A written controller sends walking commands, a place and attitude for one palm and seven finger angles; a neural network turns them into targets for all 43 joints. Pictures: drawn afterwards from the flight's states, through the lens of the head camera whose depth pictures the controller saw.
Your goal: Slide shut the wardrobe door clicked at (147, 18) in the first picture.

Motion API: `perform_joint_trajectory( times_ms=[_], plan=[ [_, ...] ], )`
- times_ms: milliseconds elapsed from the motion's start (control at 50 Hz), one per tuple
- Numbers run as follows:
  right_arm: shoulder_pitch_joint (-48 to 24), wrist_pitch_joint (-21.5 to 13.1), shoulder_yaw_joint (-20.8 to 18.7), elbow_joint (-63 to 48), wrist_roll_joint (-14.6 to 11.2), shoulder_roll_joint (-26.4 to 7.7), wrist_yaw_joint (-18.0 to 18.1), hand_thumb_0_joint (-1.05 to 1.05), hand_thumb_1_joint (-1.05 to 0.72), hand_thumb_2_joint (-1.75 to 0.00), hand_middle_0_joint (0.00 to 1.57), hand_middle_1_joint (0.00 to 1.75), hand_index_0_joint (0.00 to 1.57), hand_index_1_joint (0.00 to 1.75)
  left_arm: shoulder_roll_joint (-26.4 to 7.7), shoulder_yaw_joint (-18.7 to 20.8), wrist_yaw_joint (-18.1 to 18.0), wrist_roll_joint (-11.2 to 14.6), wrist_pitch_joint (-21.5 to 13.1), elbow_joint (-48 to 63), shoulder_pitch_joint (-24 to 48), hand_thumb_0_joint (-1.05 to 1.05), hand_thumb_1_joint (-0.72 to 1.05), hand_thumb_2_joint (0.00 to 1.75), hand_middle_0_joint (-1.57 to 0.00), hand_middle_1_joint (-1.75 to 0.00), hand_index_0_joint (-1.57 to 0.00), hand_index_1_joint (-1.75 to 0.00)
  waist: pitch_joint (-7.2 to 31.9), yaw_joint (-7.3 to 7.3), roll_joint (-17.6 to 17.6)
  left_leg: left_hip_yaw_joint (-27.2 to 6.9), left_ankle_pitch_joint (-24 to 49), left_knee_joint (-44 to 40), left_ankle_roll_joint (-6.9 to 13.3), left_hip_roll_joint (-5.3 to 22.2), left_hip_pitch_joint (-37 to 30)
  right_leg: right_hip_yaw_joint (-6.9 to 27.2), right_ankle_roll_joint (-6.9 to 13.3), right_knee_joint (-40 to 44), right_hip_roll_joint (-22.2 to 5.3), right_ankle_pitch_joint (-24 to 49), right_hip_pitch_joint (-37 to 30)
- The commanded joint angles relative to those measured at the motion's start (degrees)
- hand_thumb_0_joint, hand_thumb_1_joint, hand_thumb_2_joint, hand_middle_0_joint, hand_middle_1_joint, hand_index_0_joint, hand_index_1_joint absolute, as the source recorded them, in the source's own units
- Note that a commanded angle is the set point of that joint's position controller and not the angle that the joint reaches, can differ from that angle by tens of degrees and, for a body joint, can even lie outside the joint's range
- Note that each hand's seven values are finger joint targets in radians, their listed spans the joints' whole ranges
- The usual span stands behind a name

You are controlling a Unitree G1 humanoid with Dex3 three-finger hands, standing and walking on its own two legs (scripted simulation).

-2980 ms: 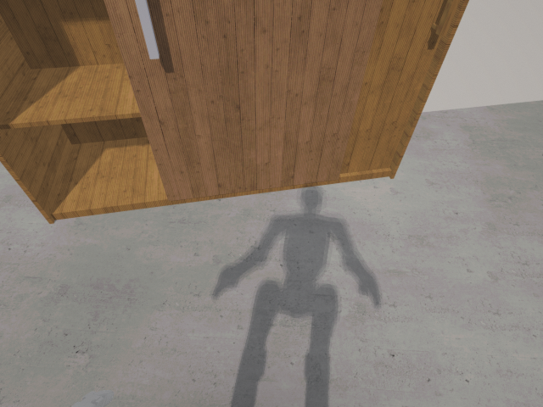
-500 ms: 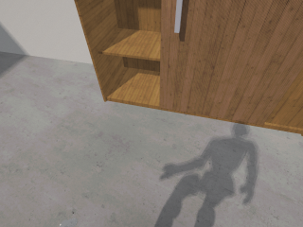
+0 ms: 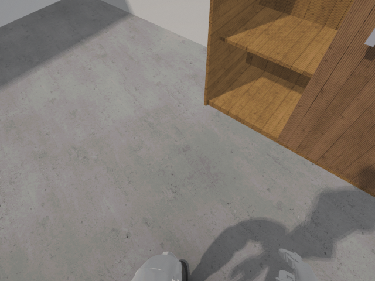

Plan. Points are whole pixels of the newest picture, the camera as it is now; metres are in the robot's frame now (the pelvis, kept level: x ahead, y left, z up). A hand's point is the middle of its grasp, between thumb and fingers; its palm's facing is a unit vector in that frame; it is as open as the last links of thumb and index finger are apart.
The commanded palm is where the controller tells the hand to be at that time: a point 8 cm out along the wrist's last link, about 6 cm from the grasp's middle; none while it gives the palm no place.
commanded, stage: walk to a spot facing it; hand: right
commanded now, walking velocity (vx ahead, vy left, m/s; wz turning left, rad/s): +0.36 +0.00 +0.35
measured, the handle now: out of the picture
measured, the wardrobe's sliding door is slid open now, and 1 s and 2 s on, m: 0.53 0.53 0.53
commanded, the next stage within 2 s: turn to face it in 0.62 s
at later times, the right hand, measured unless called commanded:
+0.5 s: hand (301, 252) +0.22 -0.25 -0.16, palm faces -0.10 +0.98 -0.17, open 7.4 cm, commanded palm none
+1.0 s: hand (243, 144) +0.51 -0.11 -0.13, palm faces -0.35 +0.92 -0.19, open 7.4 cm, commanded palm none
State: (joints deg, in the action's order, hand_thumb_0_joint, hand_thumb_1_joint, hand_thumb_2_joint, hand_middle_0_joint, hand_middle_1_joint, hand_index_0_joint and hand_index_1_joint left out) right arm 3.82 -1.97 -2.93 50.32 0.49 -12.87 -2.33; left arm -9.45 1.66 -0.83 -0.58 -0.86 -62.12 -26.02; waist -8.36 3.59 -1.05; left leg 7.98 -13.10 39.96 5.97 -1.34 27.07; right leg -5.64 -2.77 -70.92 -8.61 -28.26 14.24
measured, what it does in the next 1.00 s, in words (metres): walks ahead, turning left: right foot, then left foot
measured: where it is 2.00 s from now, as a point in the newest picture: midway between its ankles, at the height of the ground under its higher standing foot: (197, 244)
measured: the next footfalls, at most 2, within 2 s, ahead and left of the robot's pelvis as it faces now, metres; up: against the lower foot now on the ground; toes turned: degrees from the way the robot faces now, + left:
right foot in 0.40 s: +0.30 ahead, -0.14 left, +0.00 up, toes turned +2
left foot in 0.86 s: +0.36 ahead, +0.14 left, +0.00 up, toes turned +29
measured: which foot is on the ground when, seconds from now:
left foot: down 0.00-0.40, up 0.42-0.84, down 0.86-1.00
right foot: up 0.00-0.38, down 0.40-0.88, up 0.90-1.00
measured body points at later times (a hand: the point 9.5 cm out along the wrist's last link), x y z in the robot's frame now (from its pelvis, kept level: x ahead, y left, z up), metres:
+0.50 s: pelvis +0.21 -0.05 +0.02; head +0.23 -0.08 +0.47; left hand +0.31 +0.20 -0.09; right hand +0.23 -0.30 -0.14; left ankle +0.11 +0.06 -0.64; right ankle +0.26 -0.14 -0.71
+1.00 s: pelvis +0.33 +0.00 +0.02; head +0.35 +0.02 +0.47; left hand +0.20 +0.19 -0.14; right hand +0.53 -0.15 -0.12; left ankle +0.32 +0.12 -0.71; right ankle +0.29 -0.14 -0.65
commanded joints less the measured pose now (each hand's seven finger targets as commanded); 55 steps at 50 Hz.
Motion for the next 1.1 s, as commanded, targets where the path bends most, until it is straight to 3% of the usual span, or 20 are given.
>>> perform_joint_trajectory(
  times_ms=[0, 80, 280, 340, 360, 380, 400, 440, 520, 680, 760, 800, 820, 840, 860, 880, 900, 940, 1000, 1080],
  plan=[
    [9.55, -0.67, -2.67, 0.41, 0.25, -9.99, 2.58, 0.0, -0.9, -0.9, 0.2, 0.3, 0.2, 0.3, -6.49, 1.93, 0.06, -0.79, -2.02, 8.3, 5.6, 0.0, 0.9, 0.9, -0.2, -0.3, -0.2, -0.3, 10.96, -4.06, 3.18, -25.12, 3.78, -23.97, 7.0, 18.28, -15.76, 5.12, 0.42, -4.99, -3.17, 8.14, 18.49],
    [7.89, -1.37, -2.14, 1.16, 0.82, -7.53, 2.31, 0.0, -0.9, -0.9, 0.2, 0.3, 0.2, 0.3, -4.83, 1.92, 0.52, -1.25, -0.17, 7.62, 2.44, 0.0, 0.9, 0.9, -0.2, -0.3, -0.2, -0.3, 9.28, -0.91, -3.58, -17.99, 0.92, -27.15, 5.02, 12.95, -7.31, 3.06, -0.96, 5.14, -2.1, 13.0, 15.74],
    [15.77, -1.84, -2.33, 3.49, 0.78, -8.3, 2.31, 0.0, -0.9, -0.9, 0.2, 0.3, 0.2, 0.3, -5.25, 1.89, 1.75, -0.76, -2.21, 14.03, 19.79, 0.0, 0.9, 0.9, -0.2, -0.3, -0.2, -0.3, 5.1, -5.88, -5.17, -22.7, 9.58, -24.14, 5.01, 13.27, -15.89, 1.75, -0.13, 30.52, 3.08, 14.25, 13.67],
    [14.85, -1.36, -2.74, 3.33, 0.43, -8.63, 2.4, 0.0, -0.9, -0.9, 0.2, 0.3, 0.2, 0.3, -6.73, 2.18, 0.93, -0.72, -3.01, 12.74, 15.39, 0.0, 0.9, 0.9, -0.2, -0.3, -0.2, -0.3, 7.21, -3.05, -3.87, -20.94, 17.58, -15.45, 2.53, 10.27, -14.16, -0.51, 0.57, 42.11, 5.68, 16.12, -0.05],
    [14.08, -1.27, -2.64, 2.77, 0.14, -7.25, 2.28, 0.0, -0.9, -0.9, 0.2, 0.3, 0.2, 0.3, -9.54, 2.71, 0.15, -0.93, -3.5, 10.8, 8.43, 0.0, 0.9, 0.9, -0.2, -0.3, -0.2, -0.3, 11.0, 0.18, -0.54, -18.63, 18.2, -5.02, 0.32, 6.85, -7.23, 2.98, 2.12, 46.34, 2.57, 18.8, -14.08],
    [16.04, -1.18, -2.36, 2.03, -0.45, -4.0, 1.68, 0.0, -0.9, -0.9, 0.2, 0.3, 0.2, 0.3, -16.59, 4.32, -0.32, -1.82, -3.79, 9.14, 1.11, 0.0, 0.9, 0.9, -0.2, -0.3, -0.2, -0.3, 17.74, 2.29, 14.19, -10.86, -2.13, 12.05, -3.31, -1.03, 5.25, 21.14, 7.77, 48.31, -13.85, 23.36, -27.83],
    [15.42, -1.55, -1.84, 0.99, -0.08, -4.05, 1.6, 0.0, -0.9, -0.9, 0.2, 0.3, 0.2, 0.3, -18.29, 3.99, -0.19, -1.15, -2.83, 9.19, -1.56, 0.0, 0.9, 0.9, -0.2, -0.3, -0.2, -0.3, 18.22, 2.2, 17.8, -8.41, -21.68, 25.76, -4.43, -0.98, 10.51, 28.31, 12.83, 51.76, -22.72, 25.84, -27.03],
    [10.67, -0.66, -2.61, 1.31, 0.63, -4.44, 1.2, 0.0, -0.9, -0.9, 0.2, 0.3, 0.2, 0.3, -12.44, 2.52, -0.61, -0.87, -2.92, 10.16, 4.53, 0.0, 0.9, 0.9, -0.2, -0.3, -0.2, -0.3, 8.5, 0.58, 7.95, -9.86, -15.05, 34.16, -5.4, 3.55, 12.55, 21.61, 11.92, 55.06, -19.37, 24.58, -13.16],
    [16.71, 2.42, -2.85, 3.68, 0.81, -1.42, 0.46, 0.0, -0.9, -0.9, 0.2, 0.3, 0.2, 0.3, -7.73, 1.21, -0.99, -0.52, -3.3, 10.31, 11.26, 0.0, 0.9, 0.9, -0.2, -0.3, -0.2, -0.3, 7.84, -5.1, 8.94, -7.5, -4.97, 32.97, -7.56, 5.79, 6.45, 0.58, 8.02, 53.93, -11.68, 39.83, -4.9],
    [8.01, 4.44, -2.74, 0.38, 1.07, 0.41, 0.28, 0.0, -0.9, -0.9, 0.2, 0.3, 0.2, 0.3, -8.91, 2.87, -1.04, -0.77, -1.89, 8.32, 8.34, 0.0, 0.9, 0.9, -0.2, -0.3, -0.2, -0.3, 4.66, -2.87, 10.87, -2.97, -0.57, 14.93, -8.87, 6.93, 7.52, -8.1, 8.88, 51.64, -11.37, 43.63, -8.42],
    [5.43, 2.78, -1.44, 0.5, 1.36, 1.45, 1.32, 0.0, -0.9, -0.9, 0.2, 0.3, 0.2, 0.3, -8.88, 2.84, -0.79, -1.34, -1.22, 5.6, 4.5, 0.0, 0.9, 0.9, -0.2, -0.3, -0.2, -0.3, 6.44, -0.95, 12.18, -0.73, -1.98, 1.49, -6.89, 3.67, -0.65, -6.59, 9.3, 46.57, -10.53, 51.07, -10.6],
    [10.04, 1.68, -1.08, 2.6, 1.48, 0.48, 2.18, 0.0, -0.9, -0.9, 0.2, 0.3, 0.2, 0.3, -8.83, 2.65, -0.7, -0.96, -0.91, 4.48, 4.63, 0.0, 0.9, 0.9, -0.2, -0.3, -0.2, -0.3, 9.55, -3.54, 9.72, 0.19, 3.33, -8.18, -6.04, 2.29, -10.16, -5.6, 7.41, 40.24, -9.24, 53.21, -9.92],
    [14.6, 0.62, -1.18, 4.59, 1.6, -1.72, 2.64, 0.0, -0.9, -0.9, 0.2, 0.3, 0.2, 0.3, -8.0, 2.14, -0.48, -0.54, -1.14, 4.1, 4.05, 0.0, 0.9, 0.9, -0.2, -0.3, -0.2, -0.3, 13.16, -5.97, 5.92, -1.19, 13.6, -14.26, -5.81, 4.23, -19.4, -6.04, 5.12, 34.43, -6.94, 49.42, -7.41],
    [18.88, -0.56, -1.67, 6.62, 1.75, -6.54, 3.56, 0.0, -0.9, -0.9, 0.2, 0.3, 0.2, 0.3, -4.92, 1.4, -0.12, 0.19, -1.46, 3.94, 2.21, 0.0, 0.9, 0.9, -0.2, -0.3, -0.2, -0.3, 20.0, -7.11, -3.5, -11.64, 37.61, -12.21, -2.73, 15.54, -34.6, -6.86, 2.25, 25.16, -2.5, 31.26, 3.41],
    [21.35, -0.99, -1.69, 8.36, 0.84, -9.46, 3.66, 0.0, -0.9, -0.9, 0.2, 0.3, 0.2, 0.3, -2.55, 0.85, -0.42, 0.65, -1.16, 4.54, 1.86, 0.0, 0.9, 0.9, -0.2, -0.3, -0.2, -0.3, 23.19, -7.12, -8.58, -16.98, 62.65, -9.83, 3.74, 26.0, -40.04, -2.98, 0.6, 16.87, 3.0, -5.78, 9.51],
    [20.42, -0.88, -2.06, 7.67, 0.45, -11.03, 3.77, 0.0, -0.9, -0.9, 0.2, 0.3, 0.2, 0.3, -3.37, 0.97, -0.87, 0.9, 0.1, 5.25, 3.23, 0.0, 0.9, 0.9, -0.2, -0.3, -0.2, -0.3, 25.52, -7.83, -13.25, -17.72, 62.67, -11.31, 6.76, 26.95, -37.2, 2.7, 0.79, 11.13, 3.34, -11.26, 9.89],
    [16.41, -0.21, -1.98, 6.76, 0.5, -9.57, 4.22, 0.0, -0.9, -0.9, 0.2, 0.3, 0.2, 0.3, -4.45, 1.32, -0.98, 0.75, 0.83, 5.7, 5.6, 0.0, 0.9, 0.9, -0.2, -0.3, -0.2, -0.3, 21.09, -7.55, -13.92, -16.74, 54.94, -13.5, 7.23, 26.94, -32.71, 4.62, 0.81, 7.17, 3.33, -9.82, 12.23],
    [9.44, 0.68, -1.27, 4.79, 0.74, -6.98, 4.88, 0.0, -0.9, -0.9, 0.2, 0.3, 0.2, 0.3, -3.8, 1.61, -0.57, 0.24, 1.83, 4.55, 6.91, 0.0, 0.9, 0.9, -0.2, -0.3, -0.2, -0.3, 12.33, -5.07, -6.28, -10.82, 39.99, -16.36, 5.22, 24.38, -22.36, 4.61, 0.24, 5.13, 2.57, -4.6, 12.99],
    [3.99, 1.26, -1.43, 2.78, 1.09, -6.85, 5.09, 0.0, -0.9, -0.9, 0.2, 0.3, 0.2, 0.3, -2.36, 1.92, 0.4, -0.06, 3.25, 4.19, 3.93, 0.0, 0.9, 0.9, -0.2, -0.3, -0.2, -0.3, 8.3, -1.9, -6.87, -3.93, 21.48, -20.41, 2.06, 22.84, -11.7, 2.43, -0.14, 9.23, 2.58, -0.29, 9.12],
    [3.89, 2.01, -2.32, 1.44, 1.26, -7.17, 4.86, 0.0, -0.9, -0.9, 0.2, 0.3, 0.2, 0.3, -2.14, 2.22, 1.27, -0.43, 3.22, 6.49, 6.13, 0.0, 0.9, 0.9, -0.2, -0.3, -0.2, -0.3, 6.44, -2.67, -9.74, -0.74, 8.85, -20.11, 0.54, 22.49, -10.44, -0.88, -0.21, 18.4, 2.93, 2.23, 9.18]
  ],
)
